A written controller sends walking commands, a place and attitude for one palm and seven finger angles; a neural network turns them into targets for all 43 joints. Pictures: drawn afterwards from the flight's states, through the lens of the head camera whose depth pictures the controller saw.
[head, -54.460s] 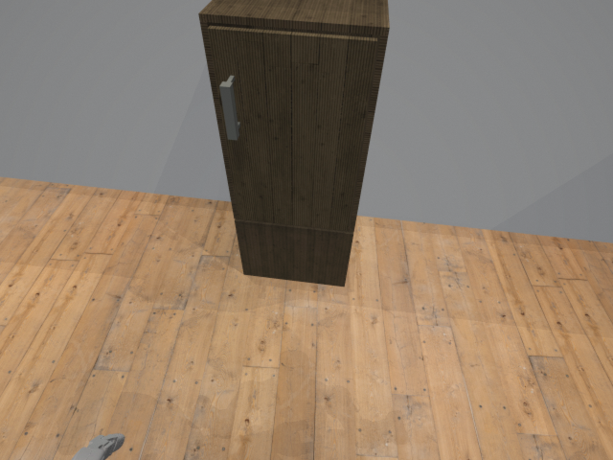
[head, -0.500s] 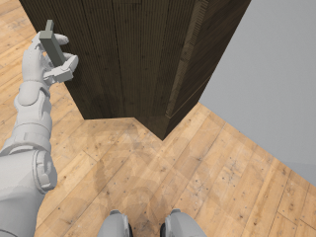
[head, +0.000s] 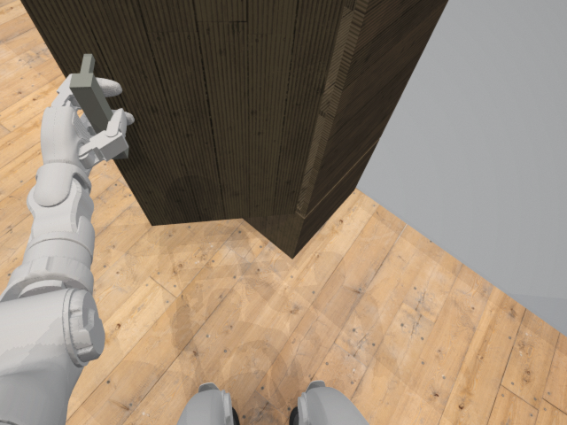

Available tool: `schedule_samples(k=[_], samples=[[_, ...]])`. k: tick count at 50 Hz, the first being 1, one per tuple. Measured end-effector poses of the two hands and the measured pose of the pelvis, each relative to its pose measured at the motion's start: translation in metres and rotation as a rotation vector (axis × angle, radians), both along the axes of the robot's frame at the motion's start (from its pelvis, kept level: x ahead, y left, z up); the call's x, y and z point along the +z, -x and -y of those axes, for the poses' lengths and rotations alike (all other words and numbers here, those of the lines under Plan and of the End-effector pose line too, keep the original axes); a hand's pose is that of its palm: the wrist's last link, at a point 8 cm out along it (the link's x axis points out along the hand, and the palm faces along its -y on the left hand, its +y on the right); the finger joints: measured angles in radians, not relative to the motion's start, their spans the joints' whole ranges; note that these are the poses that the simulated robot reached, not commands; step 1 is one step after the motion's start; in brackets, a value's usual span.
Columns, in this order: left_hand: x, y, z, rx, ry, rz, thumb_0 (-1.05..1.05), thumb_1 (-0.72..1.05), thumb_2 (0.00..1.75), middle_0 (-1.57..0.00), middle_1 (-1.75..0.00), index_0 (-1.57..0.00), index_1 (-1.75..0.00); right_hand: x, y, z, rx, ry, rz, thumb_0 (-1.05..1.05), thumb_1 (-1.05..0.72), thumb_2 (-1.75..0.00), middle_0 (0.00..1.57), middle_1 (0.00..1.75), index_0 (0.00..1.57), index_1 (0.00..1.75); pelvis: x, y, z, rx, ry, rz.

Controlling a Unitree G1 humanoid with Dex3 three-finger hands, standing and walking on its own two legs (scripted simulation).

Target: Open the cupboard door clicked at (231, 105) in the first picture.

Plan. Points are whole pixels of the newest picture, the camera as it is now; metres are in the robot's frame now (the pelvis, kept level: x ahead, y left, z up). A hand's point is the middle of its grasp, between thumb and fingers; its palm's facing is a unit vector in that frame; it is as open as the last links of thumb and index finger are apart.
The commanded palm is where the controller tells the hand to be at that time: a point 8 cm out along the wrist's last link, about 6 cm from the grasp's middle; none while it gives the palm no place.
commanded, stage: pull the door open along its arc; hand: left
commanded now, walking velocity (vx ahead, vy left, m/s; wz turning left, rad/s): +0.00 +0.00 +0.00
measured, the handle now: (105, 109) +0.55 +0.22 +0.07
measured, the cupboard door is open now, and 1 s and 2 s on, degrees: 48 94 94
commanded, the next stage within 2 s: open thumb and fingers to let go in 0.84 s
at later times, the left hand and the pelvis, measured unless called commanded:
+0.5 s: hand (169, 234) +0.35 +0.11 +0.08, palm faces +0.28 -0.95 +0.09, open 6.5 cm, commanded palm +0.29 +0.19 +0.07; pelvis +0.02 -0.01 +0.02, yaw +1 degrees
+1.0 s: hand (239, 275) +0.29 +0.04 +0.08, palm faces +0.41 -0.91 -0.01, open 6.4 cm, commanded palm +0.25 +0.09 +0.07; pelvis +0.02 -0.06 +0.02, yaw +5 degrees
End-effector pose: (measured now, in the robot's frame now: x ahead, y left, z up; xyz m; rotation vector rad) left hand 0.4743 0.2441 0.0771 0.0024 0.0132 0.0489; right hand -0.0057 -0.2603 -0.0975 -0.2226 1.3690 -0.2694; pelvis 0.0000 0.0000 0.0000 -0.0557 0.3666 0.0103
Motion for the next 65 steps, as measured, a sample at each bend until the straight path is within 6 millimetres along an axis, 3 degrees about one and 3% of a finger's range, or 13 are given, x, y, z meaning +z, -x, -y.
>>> schedule_samples(k=[6,12,21,25,29,35,48,57,65], samples=[[0.000,0.023,0.004,-0.012,-0.003,0.005,0.01,0.70,0.74,-0.35,-1.34,-0.34,-1.35,0.004,-0.019,-0.001,-0.006,-0.027,0.052,0.01,-0.90,-0.90,0.20,0.30,0.20,0.30,0.007,-0.008,0.001,-0.010,-0.010,0.024],[-0.001,0.065,0.015,-0.050,0.004,0.020,0.01,0.68,0.71,-0.33,-1.34,-0.33,-1.35,0.011,-0.060,-0.003,0.021,-0.057,0.170,0.01,-0.90,-0.90,0.20,0.30,0.20,0.30,0.016,-0.017,0.002,-0.013,-0.019,0.062],[-0.002,0.143,0.065,0.155,0.095,0.037,0.03,0.65,0.69,-0.33,-1.33,-0.34,-1.29,0.024,-0.148,-0.016,0.164,-0.119,0.414,0.01,-0.90,-0.90,0.20,0.30,0.19,0.30,0.020,-0.020,0.007,-0.011,-0.040,0.117],[-0.002,0.164,0.085,0.240,0.089,0.038,0.03,0.64,0.69,-0.34,-1.31,-0.35,-1.29,0.029,-0.178,-0.024,0.233,-0.138,0.481,0.01,-0.90,-0.90,0.20,0.30,0.20,0.30,0.019,-0.017,0.015,0.003,-0.050,0.140],[0.000,0.176,0.100,0.325,0.058,0.030,0.02,0.64,0.71,-0.35,-1.29,-0.34,-1.29,0.031,-0.196,-0.029,0.280,-0.155,0.516,0.01,-0.90,-0.90,0.20,0.30,0.20,0.30,0.017,-0.014,0.024,0.021,-0.057,0.157],[0.004,0.190,0.118,0.392,0.015,0.001,0.02,0.64,0.72,-0.33,-1.27,-0.32,-1.31,0.028,-0.198,-0.024,0.291,-0.175,0.510,0.01,-0.90,-0.90,0.20,0.30,0.20,0.30,0.019,-0.016,0.038,0.037,-0.068,0.174],[0.005,0.224,0.167,0.359,-0.006,-0.020,0.01,0.66,0.74,-0.29,-1.30,-0.32,-1.33,0.018,-0.177,0.017,0.273,-0.133,0.454,0.01,-0.90,-0.90,0.20,0.30,0.20,0.30,0.021,-0.021,0.058,0.060,-0.090,0.188],[-0.003,0.218,0.164,0.392,-0.015,-0.021,0.01,0.56,0.75,-0.35,-1.31,-0.34,-1.32,0.011,-0.187,0.018,0.287,-0.130,0.470,0.01,-0.90,-0.90,0.20,0.30,0.19,0.30,0.016,-0.013,0.064,0.071,-0.094,0.174],[-0.002,0.218,0.162,0.379,0.001,-0.025,0.01,0.19,0.59,-0.35,-1.27,-0.35,-1.28,0.015,-0.192,0.004,0.297,-0.156,0.510,0.01,-0.90,-0.90,0.20,0.30,0.20,0.30,0.017,-0.010,0.060,0.069,-0.092,0.179]])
